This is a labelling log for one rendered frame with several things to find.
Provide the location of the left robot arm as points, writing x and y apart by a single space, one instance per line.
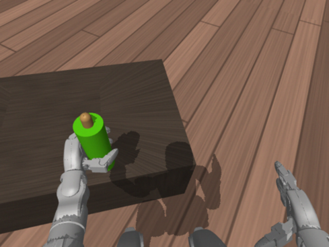
69 223

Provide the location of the bottle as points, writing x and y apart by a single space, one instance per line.
91 133

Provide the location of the left robot hand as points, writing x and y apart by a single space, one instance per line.
75 157

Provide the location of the right robot arm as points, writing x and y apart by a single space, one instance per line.
312 237

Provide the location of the right robot hand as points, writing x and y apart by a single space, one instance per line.
300 212

